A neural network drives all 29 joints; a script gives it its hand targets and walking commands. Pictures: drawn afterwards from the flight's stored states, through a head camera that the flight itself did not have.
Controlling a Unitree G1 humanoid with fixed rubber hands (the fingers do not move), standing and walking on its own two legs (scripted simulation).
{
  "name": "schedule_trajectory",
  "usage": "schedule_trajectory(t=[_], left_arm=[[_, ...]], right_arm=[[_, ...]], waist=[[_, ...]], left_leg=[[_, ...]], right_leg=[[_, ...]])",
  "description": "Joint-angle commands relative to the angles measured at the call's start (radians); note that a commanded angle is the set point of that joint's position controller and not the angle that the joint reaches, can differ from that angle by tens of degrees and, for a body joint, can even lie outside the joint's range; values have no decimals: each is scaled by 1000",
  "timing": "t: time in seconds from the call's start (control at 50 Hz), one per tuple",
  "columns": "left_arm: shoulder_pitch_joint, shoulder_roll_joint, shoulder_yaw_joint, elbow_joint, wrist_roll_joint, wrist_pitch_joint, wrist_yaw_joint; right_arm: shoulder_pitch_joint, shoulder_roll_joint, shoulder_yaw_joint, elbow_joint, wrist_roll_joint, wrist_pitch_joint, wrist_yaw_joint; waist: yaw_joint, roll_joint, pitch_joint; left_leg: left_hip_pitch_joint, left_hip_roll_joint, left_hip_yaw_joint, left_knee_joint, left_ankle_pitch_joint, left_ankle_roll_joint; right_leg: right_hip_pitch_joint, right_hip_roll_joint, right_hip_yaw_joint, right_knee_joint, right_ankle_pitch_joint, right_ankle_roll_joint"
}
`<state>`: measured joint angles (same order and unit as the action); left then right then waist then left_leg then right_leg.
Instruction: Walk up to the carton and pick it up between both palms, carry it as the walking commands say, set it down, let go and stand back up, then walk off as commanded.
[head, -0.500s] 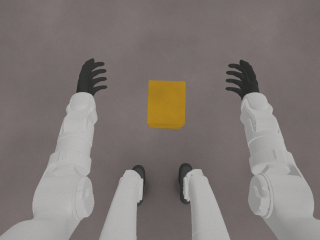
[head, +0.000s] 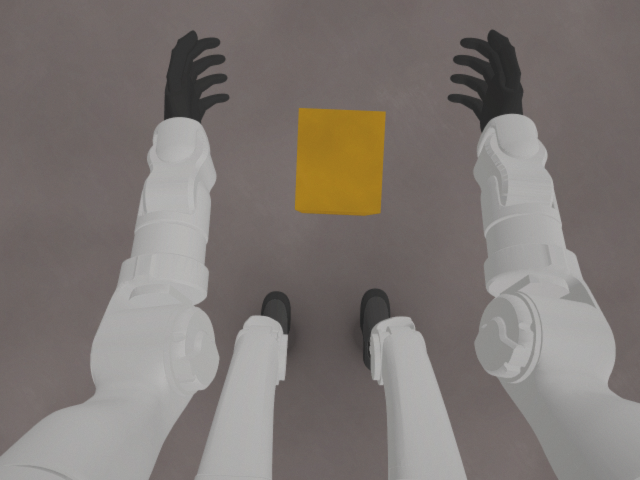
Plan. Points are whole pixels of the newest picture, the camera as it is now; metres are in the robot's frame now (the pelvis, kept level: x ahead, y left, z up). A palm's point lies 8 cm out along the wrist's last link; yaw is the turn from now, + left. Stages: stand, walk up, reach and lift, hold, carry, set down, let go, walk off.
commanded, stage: reach and lift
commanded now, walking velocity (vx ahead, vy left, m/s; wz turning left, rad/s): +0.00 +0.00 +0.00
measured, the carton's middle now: (337, 170) +0.48 -0.02 -0.52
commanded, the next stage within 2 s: none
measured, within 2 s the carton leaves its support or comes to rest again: neither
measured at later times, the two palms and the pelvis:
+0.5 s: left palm (225, 142) +0.49 +0.16 -0.28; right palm (450, 141) +0.50 -0.18 -0.29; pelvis -0.03 +0.00 -0.15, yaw +1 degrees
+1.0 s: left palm (247, 159) +0.49 +0.15 -0.42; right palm (420, 159) +0.49 -0.17 -0.43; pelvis -0.05 +0.00 -0.25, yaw +1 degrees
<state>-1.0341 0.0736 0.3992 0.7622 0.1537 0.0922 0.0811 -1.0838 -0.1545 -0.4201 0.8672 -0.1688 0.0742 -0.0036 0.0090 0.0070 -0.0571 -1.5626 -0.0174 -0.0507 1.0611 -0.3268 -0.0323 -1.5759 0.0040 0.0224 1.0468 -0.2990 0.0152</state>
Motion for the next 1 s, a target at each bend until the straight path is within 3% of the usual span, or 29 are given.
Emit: schedule_trajectory(t=[0.0, 0.14, 0.32, 0.64, 0.98], left_arm=[[-197, 50, -11, -80, 3, -18, 7], [-246, 79, -49, -52, -31, -16, 36], [-325, 146, -132, -70, -138, 3, 71], [-474, 230, -145, 85, -209, -3, 70], [-614, 291, -239, 216, -300, -56, 74]], right_arm=[[-205, -68, 3, -70, 2, -22, -3], [-237, -111, 19, -43, 36, -28, -36], [-316, -169, 121, -84, 155, -1, -79], [-482, -208, 205, 40, 218, 12, -113], [-621, -258, 298, 164, 310, -39, -113]], waist=[[-1, -15, -913], [-9, -8, -957], [-4, -14, -1129], [9, -54, -980], [-4, -39, -889]], left_leg=[[388, -97, 89, 35, 334, -39], [293, -102, 89, 212, 270, -55], [197, -104, 119, 424, 229, -54], [-99, -77, 150, 662, 34, -44], [-125, -55, 129, 886, 63, -37]], right_leg=[[494, 96, -68, 51, 348, 26], [314, 103, -84, 230, 263, 29], [256, 101, -86, 445, 227, 30], [106, 75, -68, 680, 80, 33], [-8, 42, -52, 904, 87, 38]])
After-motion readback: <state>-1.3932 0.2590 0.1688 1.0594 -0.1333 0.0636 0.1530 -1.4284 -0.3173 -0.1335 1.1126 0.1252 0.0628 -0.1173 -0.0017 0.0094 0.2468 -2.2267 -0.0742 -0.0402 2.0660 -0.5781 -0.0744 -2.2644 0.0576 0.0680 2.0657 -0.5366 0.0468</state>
